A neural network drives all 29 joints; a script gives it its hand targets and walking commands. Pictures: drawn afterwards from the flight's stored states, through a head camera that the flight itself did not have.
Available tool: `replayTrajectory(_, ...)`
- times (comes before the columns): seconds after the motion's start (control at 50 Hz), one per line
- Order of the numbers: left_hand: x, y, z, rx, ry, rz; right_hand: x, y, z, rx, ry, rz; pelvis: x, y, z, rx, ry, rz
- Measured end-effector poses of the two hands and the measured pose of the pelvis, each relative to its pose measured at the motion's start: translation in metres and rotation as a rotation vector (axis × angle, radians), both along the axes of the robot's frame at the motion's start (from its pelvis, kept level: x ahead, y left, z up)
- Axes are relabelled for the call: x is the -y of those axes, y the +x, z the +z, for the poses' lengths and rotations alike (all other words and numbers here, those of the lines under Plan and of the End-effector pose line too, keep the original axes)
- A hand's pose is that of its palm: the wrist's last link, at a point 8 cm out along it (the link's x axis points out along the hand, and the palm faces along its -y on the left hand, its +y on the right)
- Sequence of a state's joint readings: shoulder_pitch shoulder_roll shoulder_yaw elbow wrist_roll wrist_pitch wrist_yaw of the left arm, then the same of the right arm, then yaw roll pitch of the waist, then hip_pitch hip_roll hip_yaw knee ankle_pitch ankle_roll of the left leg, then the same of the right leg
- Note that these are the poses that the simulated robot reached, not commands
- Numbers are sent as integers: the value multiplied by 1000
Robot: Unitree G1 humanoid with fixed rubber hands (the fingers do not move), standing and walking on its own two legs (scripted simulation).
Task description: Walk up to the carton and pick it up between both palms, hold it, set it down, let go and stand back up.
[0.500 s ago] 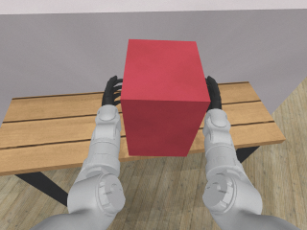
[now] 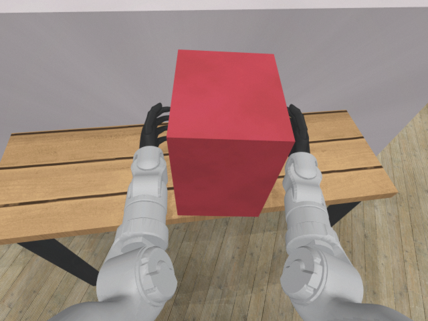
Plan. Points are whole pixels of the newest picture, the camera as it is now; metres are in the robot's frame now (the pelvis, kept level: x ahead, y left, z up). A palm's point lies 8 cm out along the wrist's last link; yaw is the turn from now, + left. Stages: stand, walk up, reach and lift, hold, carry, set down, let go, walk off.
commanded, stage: set down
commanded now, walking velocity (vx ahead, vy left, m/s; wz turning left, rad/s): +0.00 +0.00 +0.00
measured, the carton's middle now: (222, 140) +0.45 -0.02 +0.04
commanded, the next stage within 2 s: none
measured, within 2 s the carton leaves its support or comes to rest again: neither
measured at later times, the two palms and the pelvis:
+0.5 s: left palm (152, 145) +0.43 +0.12 +0.05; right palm (290, 153) +0.41 -0.16 +0.05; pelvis -0.01 +0.00 -0.01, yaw -3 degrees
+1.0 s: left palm (130, 119) +0.43 +0.15 +0.13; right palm (324, 119) +0.43 -0.20 +0.14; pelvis -0.03 -0.02 -0.02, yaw +0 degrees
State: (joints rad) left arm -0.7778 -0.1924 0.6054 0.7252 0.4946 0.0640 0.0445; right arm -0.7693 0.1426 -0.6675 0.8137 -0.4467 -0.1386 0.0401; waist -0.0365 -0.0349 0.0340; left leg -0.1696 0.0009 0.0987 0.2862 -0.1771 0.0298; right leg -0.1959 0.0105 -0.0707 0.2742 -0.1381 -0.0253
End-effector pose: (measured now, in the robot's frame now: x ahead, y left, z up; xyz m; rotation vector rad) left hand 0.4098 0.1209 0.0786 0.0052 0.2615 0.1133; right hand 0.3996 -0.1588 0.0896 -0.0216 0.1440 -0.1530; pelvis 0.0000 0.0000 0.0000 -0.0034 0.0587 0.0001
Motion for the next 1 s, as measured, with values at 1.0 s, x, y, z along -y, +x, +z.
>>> replayTrajectory(1.0, -32, 16, 51, 40, 57, 4, 42, 26, 50, -104, 27, 18, 16, -30, -15, -205, -14, 6)
